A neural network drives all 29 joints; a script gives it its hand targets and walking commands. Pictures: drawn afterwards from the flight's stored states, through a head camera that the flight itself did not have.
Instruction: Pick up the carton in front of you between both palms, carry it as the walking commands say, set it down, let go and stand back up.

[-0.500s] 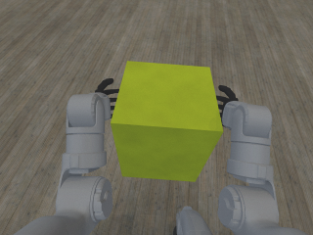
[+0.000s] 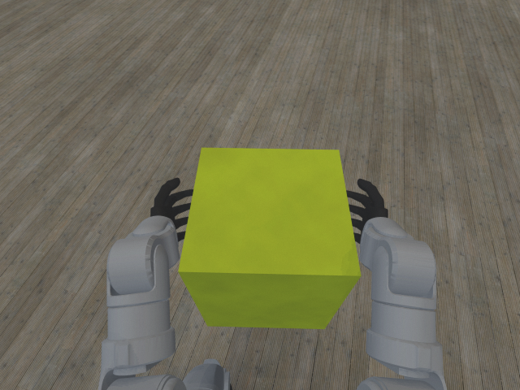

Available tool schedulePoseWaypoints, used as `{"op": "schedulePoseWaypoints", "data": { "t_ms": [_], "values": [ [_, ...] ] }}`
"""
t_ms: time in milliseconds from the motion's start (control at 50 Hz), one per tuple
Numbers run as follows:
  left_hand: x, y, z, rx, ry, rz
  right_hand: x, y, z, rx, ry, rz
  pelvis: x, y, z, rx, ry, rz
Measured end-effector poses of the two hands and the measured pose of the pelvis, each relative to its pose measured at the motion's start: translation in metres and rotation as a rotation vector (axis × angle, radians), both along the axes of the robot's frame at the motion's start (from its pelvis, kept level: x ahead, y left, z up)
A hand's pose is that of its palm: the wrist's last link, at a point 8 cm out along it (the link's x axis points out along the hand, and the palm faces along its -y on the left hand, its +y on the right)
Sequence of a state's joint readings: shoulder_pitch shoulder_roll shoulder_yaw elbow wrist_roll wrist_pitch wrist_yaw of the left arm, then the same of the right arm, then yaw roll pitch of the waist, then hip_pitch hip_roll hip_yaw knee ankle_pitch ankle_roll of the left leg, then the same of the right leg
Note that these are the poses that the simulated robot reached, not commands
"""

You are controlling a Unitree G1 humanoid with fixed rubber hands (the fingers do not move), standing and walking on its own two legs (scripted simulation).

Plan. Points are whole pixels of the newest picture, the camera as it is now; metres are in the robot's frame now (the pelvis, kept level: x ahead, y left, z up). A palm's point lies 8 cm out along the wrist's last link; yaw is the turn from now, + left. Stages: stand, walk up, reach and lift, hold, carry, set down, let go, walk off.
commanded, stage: carry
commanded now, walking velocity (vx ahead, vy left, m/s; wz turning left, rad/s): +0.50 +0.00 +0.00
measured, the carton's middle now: (267, 245) +0.34 +0.01 +0.01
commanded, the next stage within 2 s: none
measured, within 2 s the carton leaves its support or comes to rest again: neither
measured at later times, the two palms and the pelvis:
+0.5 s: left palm (190, 116) +0.58 +0.18 +0.08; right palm (343, 121) +0.56 -0.12 +0.09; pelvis +0.32 +0.05 +0.00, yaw -3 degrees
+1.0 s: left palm (234, 42) +0.89 +0.12 +0.08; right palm (350, 44) +0.90 -0.18 +0.07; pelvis +0.63 -0.03 +0.00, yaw +0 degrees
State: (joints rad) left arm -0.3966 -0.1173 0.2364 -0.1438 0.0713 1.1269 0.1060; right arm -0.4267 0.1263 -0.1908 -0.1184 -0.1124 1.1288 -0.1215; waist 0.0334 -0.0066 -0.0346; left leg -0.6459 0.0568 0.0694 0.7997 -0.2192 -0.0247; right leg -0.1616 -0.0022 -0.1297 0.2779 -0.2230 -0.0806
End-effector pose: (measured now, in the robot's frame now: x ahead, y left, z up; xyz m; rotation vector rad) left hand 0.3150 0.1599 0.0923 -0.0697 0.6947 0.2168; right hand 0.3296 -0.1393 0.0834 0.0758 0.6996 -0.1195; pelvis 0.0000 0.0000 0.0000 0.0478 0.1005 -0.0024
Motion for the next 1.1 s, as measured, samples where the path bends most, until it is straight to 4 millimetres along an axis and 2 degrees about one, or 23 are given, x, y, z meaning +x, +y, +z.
{"op": "schedulePoseWaypoints", "data": {
  "t_ms": [100,180,220,280,340,420,520,620,680,740,780,840,960,1100],
  "values": [
    [0.055,0.003,0.002,-0.027,-0.053,-0.031,0.041,0.002,0.004,0.008,-0.052,-0.062,0.079,0.015,-0.009,-0.014,-0.013,-0.007],
    [0.106,0.012,-0.015,-0.01,-0.063,-0.092,0.083,0.011,-0.007,-0.035,-0.063,-0.075,0.145,0.031,-0.029,-0.028,-0.046,-0.033],
    [0.129,0.016,-0.026,-0.023,-0.034,-0.107,0.102,0.015,-0.013,-0.059,-0.035,-0.079,0.17,0.038,-0.033,-0.016,-0.049,-0.042],
    [0.156,0.018,-0.032,-0.025,0.035,-0.13,0.123,0.018,-0.018,-0.062,0.035,-0.099,0.199,0.045,-0.024,-0.033,-0.05,-0.06],
    [0.184,0.018,-0.028,-0.02,0.062,-0.154,0.145,0.019,-0.014,-0.065,0.064,-0.115,0.228,0.05,-0.014,-0.049,-0.047,-0.064],
    [0.225,0.019,-0.019,-0.017,0.058,-0.163,0.184,0.019,-0.004,-0.068,0.06,-0.117,0.27,0.051,-0.003,-0.065,-0.039,-0.06],
    [0.281,0.016,-0.009,-0.018,0.02,-0.145,0.246,0.016,0.007,-0.074,0.022,-0.096,0.33,0.043,0.0,-0.071,-0.039,-0.051],
    [0.348,0.003,-0.004,-0.015,-0.03,-0.125,0.319,0.002,0.01,-0.067,-0.029,-0.081,0.398,0.025,-0.009,-0.061,-0.041,-0.045],
    [0.395,-0.012,-0.01,-0.005,-0.039,-0.118,0.367,-0.012,0.0,-0.052,-0.038,-0.077,0.444,0.011,-0.021,-0.053,-0.045,-0.035],
    [0.442,-0.027,-0.022,0.019,-0.031,-0.111,0.418,-0.028,-0.018,-0.029,-0.031,-0.068,0.49,-0.005,-0.035,-0.066,-0.053,-0.019],
    [0.465,-0.034,-0.03,0.029,0.022,-0.103,0.444,-0.034,-0.028,-0.025,0.021,-0.053,0.511,-0.013,-0.032,-0.064,-0.048,-0.007],
    [0.489,-0.037,-0.034,0.028,0.086,-0.081,0.475,-0.037,-0.033,-0.009,0.084,-0.043,0.541,-0.022,-0.019,-0.046,-0.042,0.005],
    [0.55,-0.039,-0.019,0.033,0.067,-0.06,0.542,-0.039,-0.019,-0.019,0.064,-0.008,0.607,-0.03,-0.002,-0.024,-0.034,-0.002],
    [0.647,-0.037,0.002,0.028,-0.022,-0.088,0.63,-0.037,0.004,-0.028,-0.024,-0.037,0.702,-0.021,-0.002,-0.028,-0.037,-0.012]
  ]
}}
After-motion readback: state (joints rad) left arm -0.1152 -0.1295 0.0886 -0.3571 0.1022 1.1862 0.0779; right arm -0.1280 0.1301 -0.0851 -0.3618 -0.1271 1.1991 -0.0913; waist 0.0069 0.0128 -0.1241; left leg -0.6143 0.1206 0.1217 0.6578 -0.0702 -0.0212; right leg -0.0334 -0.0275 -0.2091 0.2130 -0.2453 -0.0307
